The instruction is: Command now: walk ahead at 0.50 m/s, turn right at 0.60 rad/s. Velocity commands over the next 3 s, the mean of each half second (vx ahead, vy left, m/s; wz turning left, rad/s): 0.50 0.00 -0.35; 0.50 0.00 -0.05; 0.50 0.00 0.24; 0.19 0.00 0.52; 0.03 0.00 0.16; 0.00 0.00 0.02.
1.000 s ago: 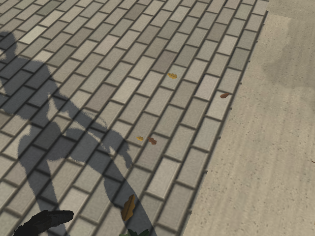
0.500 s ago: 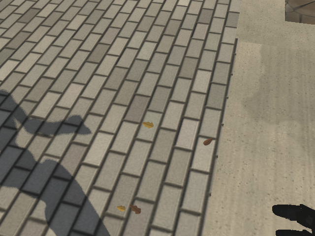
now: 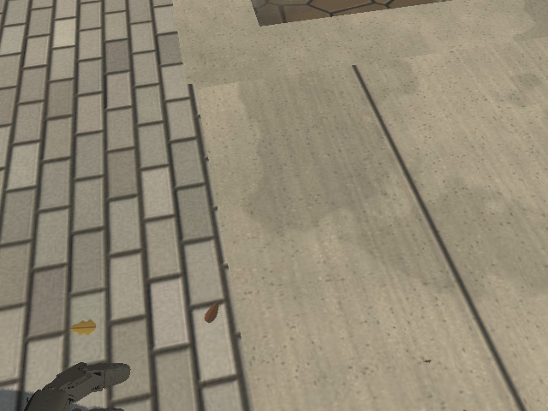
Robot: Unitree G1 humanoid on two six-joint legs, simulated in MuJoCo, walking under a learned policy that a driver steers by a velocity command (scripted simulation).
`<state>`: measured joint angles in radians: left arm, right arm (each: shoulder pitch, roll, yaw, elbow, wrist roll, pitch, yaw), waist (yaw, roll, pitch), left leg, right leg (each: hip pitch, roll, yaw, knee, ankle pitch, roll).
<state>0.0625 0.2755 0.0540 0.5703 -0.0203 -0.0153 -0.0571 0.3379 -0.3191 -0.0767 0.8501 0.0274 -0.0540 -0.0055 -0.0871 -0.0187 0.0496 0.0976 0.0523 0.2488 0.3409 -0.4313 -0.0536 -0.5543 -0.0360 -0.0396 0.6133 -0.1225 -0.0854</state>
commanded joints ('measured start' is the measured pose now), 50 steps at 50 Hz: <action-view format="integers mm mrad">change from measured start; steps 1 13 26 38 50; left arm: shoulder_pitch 367 209 306 187 -66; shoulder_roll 224 154 176 78 84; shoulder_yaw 108 43 43 9 5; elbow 24 50 162 100 27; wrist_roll -3 16 8 21 6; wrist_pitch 5 -60 -28 -47 -82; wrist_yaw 23 58 68 64 12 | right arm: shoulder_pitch -49 -194 -188 -85 51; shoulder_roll -175 -53 -115 -99 -156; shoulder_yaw -34 22 -7 3 -15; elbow -77 -171 -184 -114 -22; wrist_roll -3 -40 -26 -27 -3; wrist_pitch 0 -37 -63 -55 -1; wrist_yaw -16 13 45 29 4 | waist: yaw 259 94 51 87 34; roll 45 -24 -64 89 98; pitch -213 -57 -115 -37 -4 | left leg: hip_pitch -280 -729 -405 -269 -41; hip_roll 162 75 -57 160 204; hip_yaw -31 -287 -219 -444 -361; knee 541 556 129 -203 -86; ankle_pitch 914 339 394 455 617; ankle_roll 95 -10 138 304 223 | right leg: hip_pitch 601 352 560 -112 -13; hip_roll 69 -106 -118 -91 -10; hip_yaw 22 266 236 104 55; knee -68 -418 -94 363 -114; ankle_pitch -1 255 548 -53 77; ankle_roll -104 -191 -69 100 41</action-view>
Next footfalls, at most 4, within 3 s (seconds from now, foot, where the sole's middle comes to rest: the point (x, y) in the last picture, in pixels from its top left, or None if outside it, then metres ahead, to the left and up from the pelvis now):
0.02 right None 0.18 -0.10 -0.76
0.54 left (240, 389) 0.50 0.08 -0.76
1.06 right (342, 284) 0.75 -0.21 -0.76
1.58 left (254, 198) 1.07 0.01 -0.76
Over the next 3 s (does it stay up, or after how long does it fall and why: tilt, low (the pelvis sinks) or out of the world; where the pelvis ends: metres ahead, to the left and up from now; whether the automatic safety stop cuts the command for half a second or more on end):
stays up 1.06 -0.07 0.02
